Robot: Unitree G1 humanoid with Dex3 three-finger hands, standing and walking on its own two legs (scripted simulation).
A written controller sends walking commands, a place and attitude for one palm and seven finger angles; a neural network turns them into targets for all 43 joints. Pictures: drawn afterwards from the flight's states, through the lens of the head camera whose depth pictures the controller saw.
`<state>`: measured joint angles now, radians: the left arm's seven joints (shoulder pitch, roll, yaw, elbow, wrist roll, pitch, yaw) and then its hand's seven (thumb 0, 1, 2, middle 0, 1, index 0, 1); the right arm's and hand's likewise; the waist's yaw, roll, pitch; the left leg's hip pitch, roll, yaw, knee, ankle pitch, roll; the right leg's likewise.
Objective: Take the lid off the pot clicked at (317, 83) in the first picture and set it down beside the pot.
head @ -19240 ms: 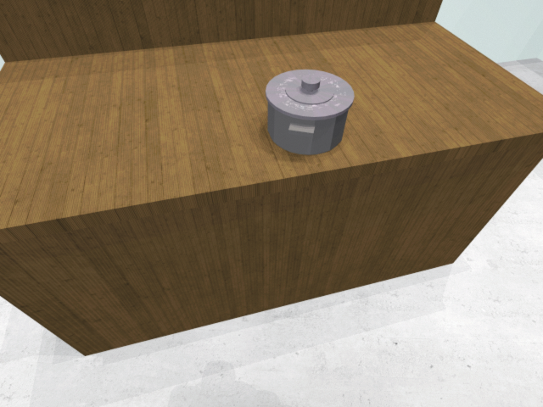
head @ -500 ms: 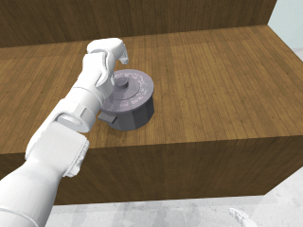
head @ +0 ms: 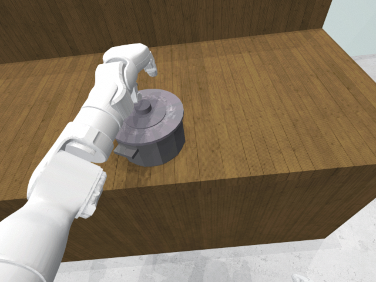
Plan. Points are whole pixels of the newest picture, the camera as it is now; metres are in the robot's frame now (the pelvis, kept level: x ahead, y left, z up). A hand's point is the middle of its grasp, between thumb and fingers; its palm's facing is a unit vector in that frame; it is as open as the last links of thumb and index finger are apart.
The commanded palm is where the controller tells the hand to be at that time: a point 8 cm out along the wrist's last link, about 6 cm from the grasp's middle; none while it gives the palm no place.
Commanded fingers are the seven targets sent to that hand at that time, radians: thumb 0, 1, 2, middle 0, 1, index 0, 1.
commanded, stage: move the open hand above the knob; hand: left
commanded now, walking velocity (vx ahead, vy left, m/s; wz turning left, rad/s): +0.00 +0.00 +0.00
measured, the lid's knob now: (143, 107) +0.50 +0.10 +0.11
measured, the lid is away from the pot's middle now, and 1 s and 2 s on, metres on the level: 0.00 0.00 0.00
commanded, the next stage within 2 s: lower the open fingers around the knob in 0.12 s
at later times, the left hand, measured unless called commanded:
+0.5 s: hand (139, 99) +0.46 +0.09 +0.16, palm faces -0.30 -0.05 -0.95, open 9.9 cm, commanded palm +0.46 +0.09 +0.22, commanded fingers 0.00 -0.32 1.54 -0.86 -0.08 -0.86 -0.08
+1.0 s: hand (138, 107) +0.47 +0.10 +0.13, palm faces -0.31 -0.05 -0.95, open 9.9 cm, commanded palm +0.46 +0.11 +0.18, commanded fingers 0.00 -0.32 1.54 -0.86 -0.08 -0.86 -0.08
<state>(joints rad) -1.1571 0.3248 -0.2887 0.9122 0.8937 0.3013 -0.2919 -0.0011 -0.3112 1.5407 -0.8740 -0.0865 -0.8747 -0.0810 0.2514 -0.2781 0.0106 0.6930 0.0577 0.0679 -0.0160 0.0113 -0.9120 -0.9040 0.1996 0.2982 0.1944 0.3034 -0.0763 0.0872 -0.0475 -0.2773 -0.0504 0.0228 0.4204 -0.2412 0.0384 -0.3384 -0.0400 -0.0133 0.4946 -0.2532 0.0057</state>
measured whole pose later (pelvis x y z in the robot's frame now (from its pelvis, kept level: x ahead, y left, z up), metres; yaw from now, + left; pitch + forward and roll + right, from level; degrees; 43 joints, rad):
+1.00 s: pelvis +0.00 +0.00 +0.00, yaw +0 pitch +6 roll +1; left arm -1.10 0.28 -0.32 0.99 0.88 0.32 -0.26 0.00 -0.31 1.54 -0.87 -0.09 -0.87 -0.08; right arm 0.26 -0.28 0.00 0.71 0.06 0.08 0.00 0.01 -0.91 -0.90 0.20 0.30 0.19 0.30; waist -0.08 0.07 -0.05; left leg -0.30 -0.05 0.03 0.43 -0.25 0.04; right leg -0.36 -0.04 -0.01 0.49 -0.25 0.01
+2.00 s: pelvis +0.00 +0.01 +0.00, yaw +0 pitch +6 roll +1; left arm -1.06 0.27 -0.32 0.93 0.87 0.31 -0.26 0.00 0.15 1.00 -0.65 -0.93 -0.66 -0.93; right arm 0.22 -0.27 0.01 0.70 0.05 0.08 0.00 0.01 -0.91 -0.90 0.20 0.30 0.20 0.30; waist -0.07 0.08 -0.05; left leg -0.29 -0.05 0.02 0.44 -0.25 0.05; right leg -0.34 -0.04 -0.01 0.49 -0.25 0.01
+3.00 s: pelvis +0.00 +0.01 +0.00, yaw +0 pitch +6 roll +1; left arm -1.08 0.26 -0.33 0.97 0.87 0.31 -0.27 -0.01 0.40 0.55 -0.74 -0.93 -0.72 -0.90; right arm 0.22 -0.27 0.01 0.70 0.06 0.09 0.00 0.01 -0.91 -0.90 0.20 0.30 0.20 0.30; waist -0.07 0.07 -0.06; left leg -0.30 -0.05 0.02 0.44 -0.25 0.05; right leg -0.35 -0.04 -0.01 0.48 -0.24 0.01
